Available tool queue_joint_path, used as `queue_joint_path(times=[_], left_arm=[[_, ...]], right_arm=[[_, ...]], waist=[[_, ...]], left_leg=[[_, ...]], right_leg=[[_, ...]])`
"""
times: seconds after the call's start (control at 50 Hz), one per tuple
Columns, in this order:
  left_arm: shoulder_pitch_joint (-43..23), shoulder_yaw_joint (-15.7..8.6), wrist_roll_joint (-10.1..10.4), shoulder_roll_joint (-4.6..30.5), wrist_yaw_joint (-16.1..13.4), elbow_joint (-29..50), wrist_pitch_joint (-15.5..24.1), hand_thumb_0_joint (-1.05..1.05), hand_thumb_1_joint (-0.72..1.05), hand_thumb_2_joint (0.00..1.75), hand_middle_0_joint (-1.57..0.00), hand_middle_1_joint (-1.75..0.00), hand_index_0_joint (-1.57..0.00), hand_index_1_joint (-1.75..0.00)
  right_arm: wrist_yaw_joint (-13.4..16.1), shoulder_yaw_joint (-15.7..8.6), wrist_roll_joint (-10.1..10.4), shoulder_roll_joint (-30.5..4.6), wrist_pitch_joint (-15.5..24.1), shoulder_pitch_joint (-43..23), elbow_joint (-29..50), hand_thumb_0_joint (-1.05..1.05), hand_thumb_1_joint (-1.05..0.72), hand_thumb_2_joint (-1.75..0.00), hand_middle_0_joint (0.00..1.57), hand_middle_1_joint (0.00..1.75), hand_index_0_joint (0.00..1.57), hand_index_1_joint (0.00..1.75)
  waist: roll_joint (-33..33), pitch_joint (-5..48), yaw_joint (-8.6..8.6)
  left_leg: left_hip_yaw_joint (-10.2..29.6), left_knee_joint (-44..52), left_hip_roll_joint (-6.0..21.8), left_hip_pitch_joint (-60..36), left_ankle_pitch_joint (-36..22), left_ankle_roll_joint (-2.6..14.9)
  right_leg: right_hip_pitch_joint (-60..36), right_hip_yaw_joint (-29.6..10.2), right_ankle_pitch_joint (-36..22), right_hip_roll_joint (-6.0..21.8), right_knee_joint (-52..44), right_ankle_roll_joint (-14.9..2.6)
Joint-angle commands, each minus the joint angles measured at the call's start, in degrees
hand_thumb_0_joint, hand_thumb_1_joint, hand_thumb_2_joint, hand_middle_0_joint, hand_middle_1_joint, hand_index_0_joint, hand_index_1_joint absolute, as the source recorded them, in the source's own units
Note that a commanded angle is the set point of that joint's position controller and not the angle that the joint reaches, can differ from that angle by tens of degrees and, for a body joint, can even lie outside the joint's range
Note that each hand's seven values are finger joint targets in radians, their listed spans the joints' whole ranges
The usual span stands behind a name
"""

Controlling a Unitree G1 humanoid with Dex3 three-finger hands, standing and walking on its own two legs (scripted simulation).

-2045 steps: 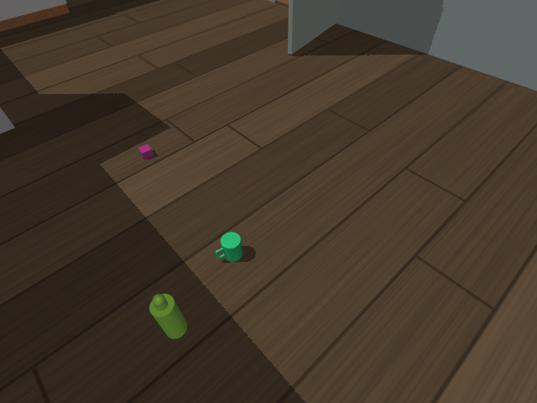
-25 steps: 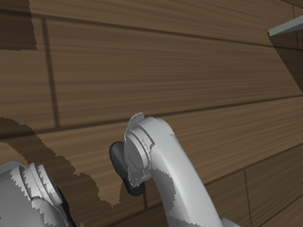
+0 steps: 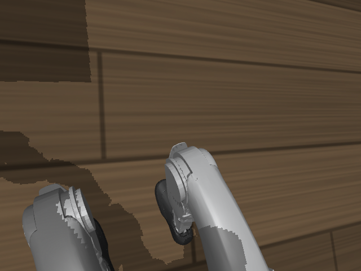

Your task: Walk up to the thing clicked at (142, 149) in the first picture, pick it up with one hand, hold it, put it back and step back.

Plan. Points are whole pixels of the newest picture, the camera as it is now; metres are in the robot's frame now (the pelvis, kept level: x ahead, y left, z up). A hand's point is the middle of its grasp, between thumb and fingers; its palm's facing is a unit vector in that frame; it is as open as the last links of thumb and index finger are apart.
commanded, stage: lift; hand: left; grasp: from above
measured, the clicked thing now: out of the picture +0.49 +0.34 -0.21
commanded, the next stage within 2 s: hold in 1.62 s
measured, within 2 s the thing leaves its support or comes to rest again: neither
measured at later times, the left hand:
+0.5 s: hand out of the picture +0.43 +0.35 -0.05, palm faces +0.04 -0.47 -0.88, open 8.9 cm
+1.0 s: hand out of the picture +0.36 +0.30 +0.16, palm faces -0.05 -0.46 -0.89, open 8.9 cm
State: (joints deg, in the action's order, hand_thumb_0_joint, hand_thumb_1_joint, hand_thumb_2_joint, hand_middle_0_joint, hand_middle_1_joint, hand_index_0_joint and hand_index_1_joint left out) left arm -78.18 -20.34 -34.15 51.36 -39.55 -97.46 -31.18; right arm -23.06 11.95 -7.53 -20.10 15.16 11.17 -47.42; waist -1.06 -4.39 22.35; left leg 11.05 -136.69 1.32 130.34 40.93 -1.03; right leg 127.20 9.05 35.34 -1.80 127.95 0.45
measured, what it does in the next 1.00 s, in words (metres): rises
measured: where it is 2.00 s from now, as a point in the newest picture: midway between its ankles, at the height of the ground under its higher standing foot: (141, 243)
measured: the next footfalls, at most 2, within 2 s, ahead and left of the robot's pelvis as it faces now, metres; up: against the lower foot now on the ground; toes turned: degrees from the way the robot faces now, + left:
none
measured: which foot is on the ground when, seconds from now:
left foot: down 0.00-1.00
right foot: down 0.00-1.00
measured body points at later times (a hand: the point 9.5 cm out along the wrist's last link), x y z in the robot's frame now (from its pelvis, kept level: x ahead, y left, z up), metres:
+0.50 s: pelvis +0.00 +0.00 +0.04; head +0.21 +0.04 +0.43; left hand +0.43 +0.37 +0.00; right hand +0.04 -0.26 -0.09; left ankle +0.07 +0.13 -0.31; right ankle +0.12 -0.11 -0.31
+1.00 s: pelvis +0.02 -0.02 +0.23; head +0.13 +0.01 +0.66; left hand +0.37 +0.32 +0.21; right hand +0.14 -0.29 +0.11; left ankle +0.06 +0.13 -0.31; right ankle +0.12 -0.11 -0.31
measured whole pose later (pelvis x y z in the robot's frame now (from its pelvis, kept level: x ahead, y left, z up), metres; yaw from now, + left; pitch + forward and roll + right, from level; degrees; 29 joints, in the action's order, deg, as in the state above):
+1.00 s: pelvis +0.02 -0.02 +0.23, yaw +9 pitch +27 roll -1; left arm -49.0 -8.4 -28.1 20.7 -29.3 -72.3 -45.7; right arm -6.6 1.5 1.4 -17.6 11.9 10.8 -51.1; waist 1.6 14.9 8.9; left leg 3.1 -91.8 2.6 84.5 34.5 -2.7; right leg 85.1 2.6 32.2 -1.8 90.2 -2.1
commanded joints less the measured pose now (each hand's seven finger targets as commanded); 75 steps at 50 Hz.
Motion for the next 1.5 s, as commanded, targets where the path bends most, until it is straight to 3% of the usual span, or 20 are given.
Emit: queue_joint_path(times=[0.0,0.08,0.16,0.22,0.32,0.42,0.48,0.6,0.64,0.7,0.8,0.92,0.94,0.96,1.04,1.12,1.24,1.34,1.42,1.48], left_arm=[[-19.61,1.59,-1.56,11.75,-1.83,9.12,-0.52,0.00,0.81,0.54,-1.17,-0.42,-1.16,-0.43],[-17.82,1.29,-1.44,10.47,-0.80,8.30,-1.67,0.00,0.86,0.57,-1.19,-0.44,-1.19,-0.45],[-17.39,0.60,-1.58,9.41,0.10,11.89,-2.49,0.00,0.74,0.58,-1.11,-0.43,-1.10,-0.45],[-16.86,0.33,-2.25,8.92,0.65,13.96,-2.77,0.00,0.72,0.53,-1.09,-0.43,-1.09,-0.44],[-13.30,1.99,-0.54,2.42,3.37,17.87,-3.60,0.00,0.70,0.57,-1.08,-0.43,-1.07,-0.45],[-11.29,3.49,0.68,-1.16,5.91,23.82,-5.35,0.00,0.67,0.62,-1.08,-0.42,-1.05,-0.45],[-10.18,6.28,0.76,-4.52,7.91,24.22,-6.37,0.00,0.65,0.64,-1.08,-0.42,-1.04,-0.46],[-4.99,9.28,0.81,-7.48,10.66,26.67,-8.47,0.00,0.63,0.52,-1.04,-0.40,-1.03,-0.41],[-3.40,10.48,1.28,-9.85,11.19,27.26,-9.37,0.00,0.63,0.55,-1.03,-0.42,-1.02,-0.44],[-1.08,11.88,1.61,-12.36,10.46,29.66,-11.32,0.00,0.61,0.58,-1.03,-0.42,-1.01,-0.44],[3.56,12.82,2.18,-14.78,8.96,33.09,-13.11,0.00,0.65,0.62,-1.08,-0.40,-1.05,-0.43],[3.10,14.14,3.39,-16.39,7.28,36.94,-14.14,0.00,0.67,0.70,-1.11,-0.45,-1.07,-0.49],[2.90,14.70,3.37,-17.79,6.89,36.00,-14.48,0.00,0.70,0.70,-1.12,-0.45,-1.09,-0.49],[3.62,13.79,3.56,-16.54,6.72,34.74,-14.82,0.00,0.69,0.68,-1.12,-0.44,-1.08,-0.48],[6.12,15.42,5.21,-22.00,6.16,29.02,-15.91,0.00,0.73,0.63,-1.16,-0.39,-1.13,-0.43],[8.03,15.49,7.61,-23.82,6.75,25.89,-16.84,0.00,0.68,0.58,-1.10,-0.38,-1.07,-0.41],[8.63,16.02,6.41,-23.41,7.74,25.23,-16.71,0.00,0.65,0.50,-1.04,-0.41,-1.04,-0.42],[9.29,15.73,6.03,-23.31,7.52,31.59,-16.22,0.00,0.61,0.47,-0.99,-0.43,-0.99,-0.43],[8.68,15.69,5.09,-21.18,6.52,37.71,-17.04,0.00,0.63,0.47,-0.99,-0.45,-1.00,-0.45],[9.40,16.74,6.95,-24.21,6.23,38.46,-18.21,0.00,0.71,0.52,-1.04,-0.50,-1.05,-0.49]], right_arm=[[0.74,-5.26,0.03,-16.82,-0.16,14.42,-3.41,0.00,-0.91,-0.90,0.20,0.30,0.20,0.30],[0.76,-6.13,0.50,-15.83,-0.53,15.25,-3.84,0.00,-0.90,-0.90,0.20,0.30,0.20,0.30],[0.94,-7.70,1.23,-14.75,-0.92,15.25,-4.26,0.00,-0.91,-0.90,0.20,0.30,0.20,0.30],[1.25,-9.45,1.95,-14.22,-1.36,15.17,-5.18,0.00,-0.91,-0.90,0.20,0.30,0.20,0.30],[2.28,-12.23,2.99,-12.43,-2.21,14.01,-5.55,0.00,-0.91,-0.90,0.20,0.30,0.20,0.30],[3.94,-14.55,4.79,-11.47,-3.30,13.46,-5.90,0.00,-0.90,-0.90,0.20,0.30,0.20,0.30],[5.16,-14.54,5.40,-9.96,-3.78,12.46,-6.26,0.00,-0.90,-0.90,0.20,0.30,0.20,0.30],[8.36,-14.59,6.33,-9.16,-3.29,10.22,-5.45,0.00,-0.90,-0.90,0.20,0.30,0.20,0.30],[9.37,-14.66,6.65,-8.80,-3.16,9.82,-4.50,0.00,-0.90,-0.90,0.20,0.30,0.20,0.30],[11.38,-15.15,7.55,-9.90,-2.78,7.19,-1.76,0.00,-0.90,-0.90,0.20,0.30,0.20,0.30],[14.87,-14.24,8.80,-8.66,-2.11,4.44,-0.52,0.00,-0.89,-0.90,0.20,0.30,0.20,0.30],[17.45,-13.34,9.26,-7.09,-1.58,4.47,-1.14,0.00,-0.89,-0.90,0.20,0.30,0.20,0.30],[17.65,-13.19,9.30,-6.75,-1.52,4.13,-1.27,0.00,-0.89,-0.90,0.20,0.30,0.20,0.30],[17.88,-13.47,9.35,-7.15,-1.44,4.50,-1.52,0.00,-0.89,-0.90,0.20,0.30,0.20,0.30],[18.23,-13.58,9.20,-5.83,-1.15,3.57,-2.68,0.00,-0.89,-0.90,0.20,0.30,0.20,0.30],[18.44,-13.02,9.28,-4.48,-1.03,2.44,-1.26,0.00,-0.89,-0.90,0.20,0.30,0.20,0.30],[17.93,-13.62,8.32,-3.68,-2.07,2.82,-0.82,0.00,-0.89,-0.90,0.20,0.30,0.20,0.30],[17.33,-14.09,7.78,-3.67,-3.11,2.54,1.16,0.00,-0.89,-0.89,0.20,0.30,0.20,0.30],[17.05,-14.85,7.82,-4.43,-3.40,3.53,0.32,0.00,-0.88,-0.89,0.20,0.30,0.20,0.30],[17.07,-14.80,7.87,-4.11,-3.49,2.46,-0.64,0.00,-0.88,-0.89,0.20,0.30,0.20,0.30]], waist=[[25.80,41.07,0.67],[23.92,44.81,-0.80],[24.29,49.05,-3.04],[24.69,51.60,-4.90],[23.45,53.33,-6.66],[22.81,56.96,-9.48],[15.45,52.85,-7.74],[11.18,50.83,-9.53],[9.23,51.14,-9.84],[11.05,52.13,-10.97],[10.61,47.84,-12.34],[9.24,45.38,-12.93],[9.10,44.33,-12.80],[8.45,43.26,-13.08],[7.20,38.50,-13.63],[4.33,33.98,-14.73],[-0.69,35.16,-15.15],[-0.45,41.98,-16.07],[1.88,44.35,-16.75],[2.82,40.48,-16.61]], left_leg=[[-5.32,14.35,0.24,-26.47,-11.58,1.37],[-6.57,14.17,-0.02,-26.02,-13.58,1.60],[-7.09,14.46,-0.09,-27.91,-16.49,1.55],[-7.63,15.87,-0.24,-29.26,-14.82,1.53],[-7.84,20.34,-0.44,-33.26,-12.69,1.11],[-8.47,24.69,-0.63,-39.37,-12.21,0.91],[-9.12,26.39,-0.95,-36.38,-9.63,1.81],[-7.96,34.16,-1.33,-42.18,-5.61,1.67],[-8.72,36.21,-1.31,-43.78,-6.87,1.63],[-8.29,41.64,-1.07,-49.95,-7.59,0.96],[-7.18,51.37,-0.73,-58.25,-5.23,0.37],[-9.59,57.42,-0.34,-65.64,-11.44,0.65],[-9.67,58.83,-0.26,-66.46,-11.98,0.63],[-9.71,60.29,-0.17,-68.24,-12.35,0.64],[-10.37,64.29,-0.33,-70.29,-12.67,0.52],[-11.87,67.19,-1.19,-69.16,-15.41,0.85],[-12.77,70.54,-1.93,-70.16,-19.47,1.07],[-13.31,74.67,-2.04,-76.68,-24.55,0.71],[-13.39,78.97,-1.76,-86.02,-26.88,0.68],[-13.05,82.29,-1.48,-89.77,-25.53,0.49]], right_leg=[[-24.95,1.57,-12.10,-1.94,-12.83,-0.61],[-27.59,0.75,-13.39,-2.08,-13.26,-0.14],[-27.96,0.52,-16.59,-1.72,-12.43,-0.28],[-27.43,-0.06,-14.09,-1.71,-13.49,-0.67],[-25.18,-0.81,-10.43,-1.28,-15.48,-1.45],[-24.69,-2.41,-9.29,-0.92,-18.56,-2.19],[-28.21,-3.51,-6.95,-1.24,-22.93,-1.67],[-32.31,-4.48,-1.34,-0.93,-29.89,-1.65],[-37.12,-5.20,-2.43,-1.09,-33.04,-1.44],[-40.16,-4.95,-4.00,-1.02,-36.63,-1.76],[-45.05,-5.26,-1.93,-1.02,-43.85,-2.04],[-58.50,-7.93,-6.75,-1.08,-53.35,-1.47],[-60.08,-8.21,-7.11,-1.11,-54.83,-1.36],[-61.61,-8.01,-7.73,-1.13,-56.14,-1.35],[-66.60,-9.33,-6.59,-1.26,-61.95,-1.07],[-73.84,-11.76,-6.89,-0.93,-68.10,-0.26],[-83.51,-13.85,-18.43,-0.34,-72.43,1.52],[-91.72,-13.40,-26.78,-0.14,-73.90,1.53],[-94.09,-11.78,-23.86,-0.78,-77.27,0.78],[-92.91,-10.88,-19.43,-1.41,-79.76,0.16]])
